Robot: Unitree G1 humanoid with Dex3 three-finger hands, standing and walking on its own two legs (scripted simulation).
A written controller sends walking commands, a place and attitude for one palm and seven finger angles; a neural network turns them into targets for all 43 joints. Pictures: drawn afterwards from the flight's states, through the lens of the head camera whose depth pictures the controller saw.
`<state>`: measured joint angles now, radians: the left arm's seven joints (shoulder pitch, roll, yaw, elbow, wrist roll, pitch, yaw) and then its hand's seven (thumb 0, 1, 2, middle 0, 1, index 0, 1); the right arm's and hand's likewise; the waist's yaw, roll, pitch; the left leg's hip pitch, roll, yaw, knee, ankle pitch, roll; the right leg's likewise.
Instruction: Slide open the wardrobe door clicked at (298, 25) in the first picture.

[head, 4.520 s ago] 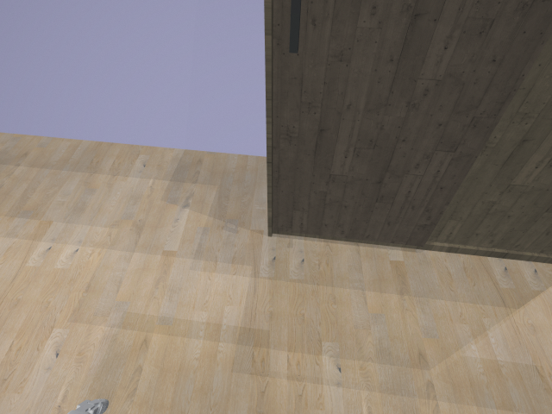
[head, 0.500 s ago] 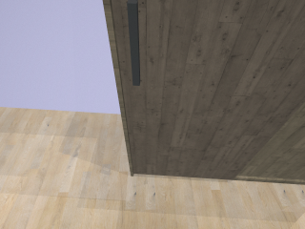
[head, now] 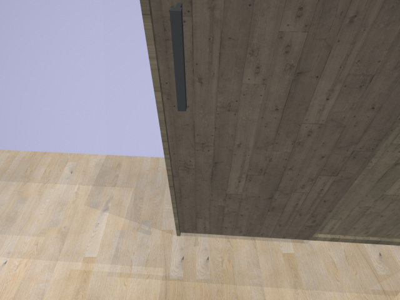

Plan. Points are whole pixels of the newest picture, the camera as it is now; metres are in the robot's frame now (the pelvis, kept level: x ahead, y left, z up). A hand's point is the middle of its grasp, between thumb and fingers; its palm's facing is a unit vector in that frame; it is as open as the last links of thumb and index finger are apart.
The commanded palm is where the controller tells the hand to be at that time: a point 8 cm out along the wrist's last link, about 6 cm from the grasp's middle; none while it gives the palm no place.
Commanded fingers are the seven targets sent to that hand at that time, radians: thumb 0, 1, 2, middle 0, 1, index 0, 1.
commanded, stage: come to a stop and stand still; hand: left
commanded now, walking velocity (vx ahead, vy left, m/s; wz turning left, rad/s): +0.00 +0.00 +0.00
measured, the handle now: (180, 62) +0.56 +0.08 +0.22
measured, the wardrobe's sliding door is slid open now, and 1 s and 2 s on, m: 0.00 0.00 0.00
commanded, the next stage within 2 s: look again from close up in 0.42 s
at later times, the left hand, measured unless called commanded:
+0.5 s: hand out of the picture -0.02 +0.15 -0.17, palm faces +0.02 -0.98 -0.18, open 7.4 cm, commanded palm none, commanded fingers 0.00 0.90 0.90 -0.20 -0.30 -0.20 -0.30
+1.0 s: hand out of the picture -0.02 +0.13 -0.17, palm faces +0.04 -0.99 -0.16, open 7.4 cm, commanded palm none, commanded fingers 0.00 0.90 0.90 -0.20 -0.30 -0.20 -0.30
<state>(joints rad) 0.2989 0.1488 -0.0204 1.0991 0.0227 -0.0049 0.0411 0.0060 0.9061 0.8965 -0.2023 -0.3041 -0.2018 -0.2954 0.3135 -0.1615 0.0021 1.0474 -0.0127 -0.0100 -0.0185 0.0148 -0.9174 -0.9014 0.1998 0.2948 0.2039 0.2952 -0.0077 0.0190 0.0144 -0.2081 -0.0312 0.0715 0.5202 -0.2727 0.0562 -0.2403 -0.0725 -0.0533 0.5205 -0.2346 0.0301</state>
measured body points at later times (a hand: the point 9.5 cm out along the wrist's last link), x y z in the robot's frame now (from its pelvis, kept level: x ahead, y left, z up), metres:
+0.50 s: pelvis -0.01 -0.02 +0.01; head -0.02 -0.02 +0.45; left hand -0.02 +0.20 -0.15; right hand -0.02 -0.25 -0.15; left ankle +0.01 +0.08 -0.73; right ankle +0.03 -0.14 -0.73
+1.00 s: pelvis -0.01 -0.03 +0.01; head -0.01 -0.02 +0.46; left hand -0.02 +0.18 -0.16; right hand -0.02 -0.23 -0.15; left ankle +0.01 +0.08 -0.73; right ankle +0.03 -0.14 -0.73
